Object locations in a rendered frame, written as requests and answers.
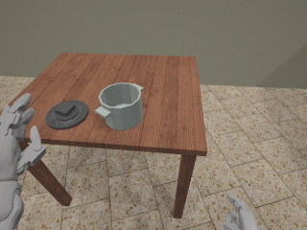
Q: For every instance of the robot right hand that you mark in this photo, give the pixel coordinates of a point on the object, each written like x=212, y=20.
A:
x=244, y=220

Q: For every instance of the left robot forearm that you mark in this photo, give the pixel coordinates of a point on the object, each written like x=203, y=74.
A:
x=11, y=205

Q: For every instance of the lid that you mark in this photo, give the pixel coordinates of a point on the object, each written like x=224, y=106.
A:
x=75, y=117

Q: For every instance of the knob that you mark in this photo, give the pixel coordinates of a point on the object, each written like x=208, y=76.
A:
x=65, y=108

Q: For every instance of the robot left hand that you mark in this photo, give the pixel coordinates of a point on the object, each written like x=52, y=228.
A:
x=13, y=121

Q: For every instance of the pot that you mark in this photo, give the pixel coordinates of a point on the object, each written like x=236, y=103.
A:
x=121, y=105

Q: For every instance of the table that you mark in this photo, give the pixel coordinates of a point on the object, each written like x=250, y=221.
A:
x=172, y=120

